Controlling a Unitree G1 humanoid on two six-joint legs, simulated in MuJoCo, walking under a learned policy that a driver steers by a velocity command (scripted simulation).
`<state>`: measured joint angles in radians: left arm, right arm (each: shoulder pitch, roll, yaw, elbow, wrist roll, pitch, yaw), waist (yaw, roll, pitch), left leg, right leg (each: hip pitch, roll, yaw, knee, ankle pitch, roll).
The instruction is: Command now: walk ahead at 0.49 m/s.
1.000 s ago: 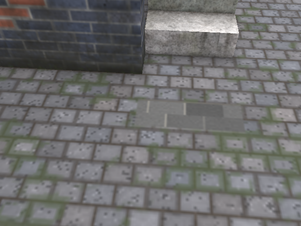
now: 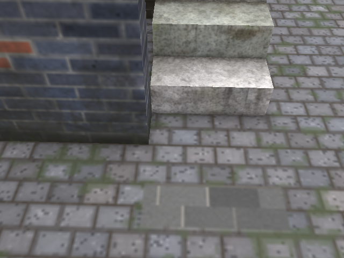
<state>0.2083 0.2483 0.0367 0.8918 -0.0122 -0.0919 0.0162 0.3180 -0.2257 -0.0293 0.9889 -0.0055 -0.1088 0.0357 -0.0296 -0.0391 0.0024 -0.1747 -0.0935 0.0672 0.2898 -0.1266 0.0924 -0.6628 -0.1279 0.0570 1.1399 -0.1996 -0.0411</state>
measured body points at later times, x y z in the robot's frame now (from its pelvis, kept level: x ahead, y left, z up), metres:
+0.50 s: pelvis +0.28 -0.08 +0.00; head +0.29 -0.10 +0.45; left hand +0.33 +0.18 -0.12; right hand +0.37 -0.35 -0.14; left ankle +0.29 +0.08 -0.66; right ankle +0.30 -0.16 -0.74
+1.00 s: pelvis +0.54 -0.03 +0.00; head +0.58 -0.01 +0.44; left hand +0.63 +0.24 -0.15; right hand +0.62 -0.31 -0.12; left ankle +0.59 +0.07 -0.74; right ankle +0.48 -0.17 -0.66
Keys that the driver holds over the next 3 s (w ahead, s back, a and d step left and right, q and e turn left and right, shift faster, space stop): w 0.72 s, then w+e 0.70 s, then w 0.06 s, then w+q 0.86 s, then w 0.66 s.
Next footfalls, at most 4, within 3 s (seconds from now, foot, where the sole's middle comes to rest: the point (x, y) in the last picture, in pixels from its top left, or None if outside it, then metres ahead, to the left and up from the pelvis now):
0.30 right None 0.34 -0.17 -0.78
0.84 left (155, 230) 0.63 0.08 -0.78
1.34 right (221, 187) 0.83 -0.22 -0.78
1.88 left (203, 148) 1.05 -0.16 -0.78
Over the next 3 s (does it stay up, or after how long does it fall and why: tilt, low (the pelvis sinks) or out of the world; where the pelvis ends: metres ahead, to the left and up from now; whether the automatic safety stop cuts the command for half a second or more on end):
stays up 1.07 -0.20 0.01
